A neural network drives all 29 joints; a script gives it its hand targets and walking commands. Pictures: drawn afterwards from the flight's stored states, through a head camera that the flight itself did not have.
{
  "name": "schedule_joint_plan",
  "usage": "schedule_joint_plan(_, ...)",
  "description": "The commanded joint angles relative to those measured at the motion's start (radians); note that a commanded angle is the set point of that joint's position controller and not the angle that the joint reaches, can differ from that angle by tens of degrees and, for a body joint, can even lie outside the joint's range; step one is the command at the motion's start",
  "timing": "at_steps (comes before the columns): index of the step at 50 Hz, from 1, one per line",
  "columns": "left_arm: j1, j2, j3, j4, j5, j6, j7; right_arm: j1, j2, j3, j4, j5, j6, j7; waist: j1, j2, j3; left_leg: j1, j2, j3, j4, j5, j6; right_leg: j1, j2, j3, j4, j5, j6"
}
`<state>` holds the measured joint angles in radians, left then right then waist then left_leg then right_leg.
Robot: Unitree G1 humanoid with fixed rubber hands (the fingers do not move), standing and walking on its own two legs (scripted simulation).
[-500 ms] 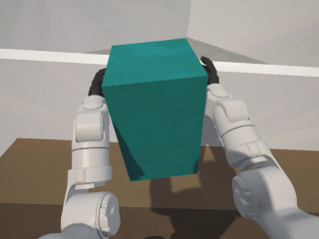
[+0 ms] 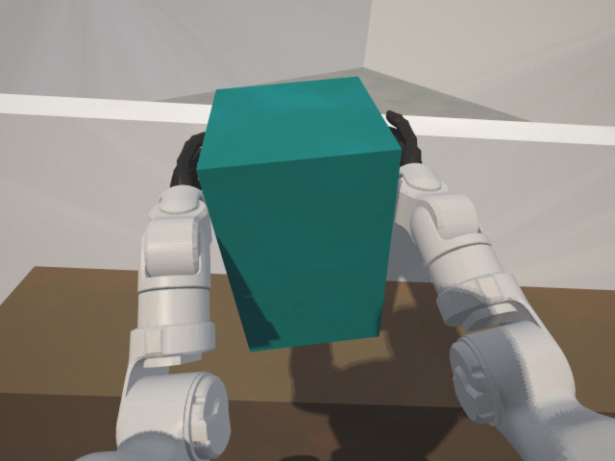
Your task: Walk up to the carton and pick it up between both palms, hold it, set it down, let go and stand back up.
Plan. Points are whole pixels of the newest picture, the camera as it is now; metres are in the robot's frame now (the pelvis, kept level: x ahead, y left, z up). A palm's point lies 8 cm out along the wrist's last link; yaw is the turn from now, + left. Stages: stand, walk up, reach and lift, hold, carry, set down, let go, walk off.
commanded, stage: hold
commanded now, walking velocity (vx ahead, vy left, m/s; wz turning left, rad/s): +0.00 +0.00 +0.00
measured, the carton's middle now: (302, 219) +0.35 +0.00 +0.20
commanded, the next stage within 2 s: none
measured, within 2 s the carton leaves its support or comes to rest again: neither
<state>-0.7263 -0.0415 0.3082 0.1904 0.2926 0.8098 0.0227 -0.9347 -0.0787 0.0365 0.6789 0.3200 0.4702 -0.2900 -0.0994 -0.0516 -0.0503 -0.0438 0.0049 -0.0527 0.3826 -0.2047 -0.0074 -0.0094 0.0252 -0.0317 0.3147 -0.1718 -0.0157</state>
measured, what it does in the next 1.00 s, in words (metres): stands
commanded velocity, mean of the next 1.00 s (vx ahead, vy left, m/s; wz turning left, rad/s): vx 0.00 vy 0.00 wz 0.00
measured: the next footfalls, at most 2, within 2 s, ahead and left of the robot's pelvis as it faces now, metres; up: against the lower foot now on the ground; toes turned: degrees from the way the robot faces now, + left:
none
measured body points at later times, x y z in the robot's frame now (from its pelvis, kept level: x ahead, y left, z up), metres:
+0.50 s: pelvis +0.00 +0.00 +0.00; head -0.08 +0.04 +0.44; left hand +0.37 +0.14 +0.24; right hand +0.38 -0.12 +0.27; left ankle +0.01 +0.12 -0.75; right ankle +0.01 -0.11 -0.75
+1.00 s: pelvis +0.00 +0.00 +0.00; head -0.07 +0.03 +0.44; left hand +0.38 +0.14 +0.23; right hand +0.38 -0.12 +0.26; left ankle +0.01 +0.12 -0.75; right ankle +0.01 -0.11 -0.75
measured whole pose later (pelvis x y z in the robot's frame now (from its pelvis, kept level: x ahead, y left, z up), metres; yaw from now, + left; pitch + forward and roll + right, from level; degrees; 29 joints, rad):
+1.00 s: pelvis +0.00 +0.00 +0.00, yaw +0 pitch -8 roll -1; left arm -0.73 -0.04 0.31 0.20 0.30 0.81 0.03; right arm -0.94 -0.07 0.02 0.70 0.30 0.47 -0.28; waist -0.10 -0.06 -0.05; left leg -0.05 0.00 -0.05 0.38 -0.20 -0.01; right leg -0.01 0.03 -0.03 0.31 -0.17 -0.02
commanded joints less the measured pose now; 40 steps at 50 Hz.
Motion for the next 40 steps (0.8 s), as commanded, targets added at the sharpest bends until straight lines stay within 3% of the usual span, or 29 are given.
schedule_joint_plan(1, -0.848, -0.563, -0.468, -0.143, -0.159, -0.076, -0.114, -0.678, 0.745, 0.304, -0.315, 0.134, 0.004, 0.071, -0.022, 0.067, -0.324, 0.081, -0.059, 0.033, -0.034, 0.283, -0.041, 0.106, 0.049, -0.018, -0.014, 0.318, 0.107)
schedule_joint_plan(2, -0.819, -0.555, -0.441, -0.104, -0.143, -0.067, -0.124, -0.689, 0.737, 0.301, -0.314, 0.121, 0.005, 0.072, -0.002, 0.059, -0.298, 0.053, -0.062, 0.040, -0.053, 0.228, -0.030, 0.103, 0.038, -0.014, -0.029, 0.262, 0.109)
schedule_joint_plan(4, -0.802, -0.587, -0.484, -0.145, -0.161, -0.063, -0.132, -0.689, 0.740, 0.302, -0.372, 0.123, -0.003, 0.069, -0.022, 0.083, -0.346, 0.057, -0.061, 0.035, -0.046, 0.257, -0.035, 0.126, 0.042, -0.015, -0.021, 0.287, 0.101)
schedule_joint_plan(5, -0.776, -0.572, -0.468, -0.113, -0.147, -0.054, -0.137, -0.686, 0.717, 0.293, -0.355, 0.118, 0.002, 0.067, -0.019, 0.077, -0.301, 0.051, -0.059, 0.037, -0.047, 0.259, -0.035, 0.120, 0.041, -0.015, -0.027, 0.282, 0.099)
schedule_joint_plan(7, -0.805, -0.580, -0.498, -0.178, -0.161, -0.059, -0.138, -0.653, 0.730, 0.308, -0.354, 0.130, 0.010, 0.065, -0.037, 0.088, -0.325, 0.082, -0.057, 0.031, -0.033, 0.306, -0.045, 0.134, 0.046, -0.017, -0.016, 0.330, 0.104)
schedule_joint_plan(12, -0.822, -0.590, -0.490, -0.134, -0.154, -0.056, -0.147, -0.696, 0.731, 0.288, -0.363, 0.113, 0.015, 0.069, -0.030, 0.091, -0.288, 0.041, -0.056, 0.030, -0.054, 0.223, -0.040, 0.100, 0.039, -0.020, -0.026, 0.238, 0.098)
schedule_joint_plan(14, -0.846, -0.573, -0.458, -0.099, -0.128, -0.057, -0.145, -0.681, 0.726, 0.266, -0.287, 0.093, 0.023, 0.076, -0.023, 0.100, -0.231, 0.011, -0.052, 0.034, -0.081, 0.159, -0.033, 0.075, 0.029, -0.017, -0.036, 0.164, 0.095)
schedule_joint_plan(18, -0.849, -0.607, -0.512, -0.223, -0.165, -0.076, -0.125, -0.714, 0.763, 0.342, -0.404, 0.141, -0.008, 0.088, 0.001, 0.099, -0.402, 0.086, -0.053, 0.030, -0.026, 0.357, -0.051, 0.135, 0.055, -0.024, 0.001, 0.328, 0.093)
schedule_joint_plan(19, -0.839, -0.596, -0.520, -0.225, -0.166, -0.071, -0.119, -0.698, 0.754, 0.344, -0.402, 0.150, -0.005, 0.083, -0.010, 0.100, -0.402, 0.114, -0.054, 0.023, -0.009, 0.393, -0.054, 0.143, 0.058, -0.027, 0.003, 0.381, 0.096)
schedule_joint_plan(21, -0.845, -0.586, -0.516, -0.243, -0.163, -0.069, -0.116, -0.668, 0.749, 0.343, -0.379, 0.148, 0.000, 0.079, -0.012, 0.096, -0.382, 0.124, -0.052, 0.022, -0.013, 0.374, -0.056, 0.130, 0.054, -0.027, 0.003, 0.364, 0.099)
schedule_joint_plan(24, -0.813, -0.570, -0.465, -0.120, -0.119, -0.051, -0.130, -0.657, 0.710, 0.281, -0.287, 0.090, 0.004, 0.089, -0.007, 0.098, -0.239, 0.055, -0.044, 0.039, -0.078, 0.194, -0.033, 0.078, 0.037, -0.022, -0.038, 0.166, 0.084)
schedule_joint_plan(27, -0.832, -0.561, -0.426, -0.039, -0.106, -0.052, -0.147, -0.693, 0.707, 0.223, -0.230, 0.040, -0.002, 0.104, -0.007, 0.064, -0.173, -0.027, -0.037, 0.050, -0.126, 0.056, -0.009, 0.061, 0.031, -0.018, -0.058, 0.052, 0.076)
schedule_joint_plan(30, -0.866, -0.616, -0.484, -0.072, -0.157, -0.076, -0.145, -0.755, 0.731, 0.231, -0.305, 0.057, -0.028, 0.104, -0.028, 0.093, -0.294, 0.000, -0.036, 0.040, -0.087, 0.158, -0.025, 0.090, 0.041, -0.017, -0.036, 0.154, 0.077)
schedule_joint_plan(32, -0.870, -0.632, -0.507, -0.104, -0.171, -0.084, -0.129, -0.790, 0.736, 0.277, -0.359, 0.099, -0.038, 0.096, -0.021, 0.109, -0.388, 0.064, -0.045, 0.030, -0.037, 0.280, -0.045, 0.114, 0.054, -0.023, -0.018, 0.257, 0.081)
schedule_joint_plan(34, -0.893, -0.622, -0.512, -0.150, -0.181, -0.095, -0.112, -0.757, 0.756, 0.303, -0.348, 0.120, -0.030, 0.091, -0.018, 0.106, -0.403, 0.086, -0.049, 0.026, -0.023, 0.307, -0.043, 0.110, 0.054, -0.024, -0.013, 0.282, 0.090)
schedule_joint_plan(36, -0.864, -0.585, -0.448, -0.082, -0.142, -0.084, -0.110, -0.726, 0.743, 0.287, -0.279, 0.103, -0.015, 0.095, 0.002, 0.079, -0.323, 0.043, -0.051, 0.039, -0.057, 0.218, -0.025, 0.084, 0.040, -0.017, -0.031, 0.204, 0.090)
schedule_joint_plan(40, -0.822, -0.569, -0.431, -0.082, -0.139, -0.074, -0.126, -0.707, 0.731, 0.280, -0.276, 0.093, -0.017, 0.099, 0.008, 0.058, -0.333, 0.036, -0.048, 0.044, -0.072, 0.206, -0.015, 0.102, 0.042, -0.017, -0.034, 0.185, 0.088)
